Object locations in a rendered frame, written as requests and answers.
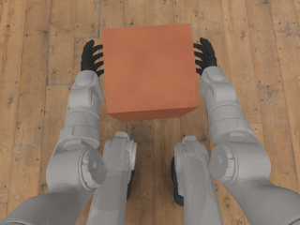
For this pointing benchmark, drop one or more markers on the carton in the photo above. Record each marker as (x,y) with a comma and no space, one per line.
(149,72)

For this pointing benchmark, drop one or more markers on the robot right hand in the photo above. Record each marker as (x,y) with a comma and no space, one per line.
(207,55)

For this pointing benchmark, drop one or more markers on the robot right upper arm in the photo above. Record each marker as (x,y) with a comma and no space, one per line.
(244,169)

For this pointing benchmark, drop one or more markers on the left robot forearm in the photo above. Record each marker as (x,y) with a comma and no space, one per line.
(82,115)

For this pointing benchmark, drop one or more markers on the robot left upper arm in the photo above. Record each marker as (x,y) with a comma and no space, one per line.
(72,178)

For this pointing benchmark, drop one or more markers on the robot left hand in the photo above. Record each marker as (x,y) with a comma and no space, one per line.
(88,59)

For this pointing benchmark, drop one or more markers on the right robot forearm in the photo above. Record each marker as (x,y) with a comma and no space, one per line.
(224,110)

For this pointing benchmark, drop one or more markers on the right robot thigh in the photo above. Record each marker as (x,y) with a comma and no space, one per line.
(201,205)

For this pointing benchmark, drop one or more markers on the right robot foot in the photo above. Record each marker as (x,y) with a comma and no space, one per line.
(179,199)

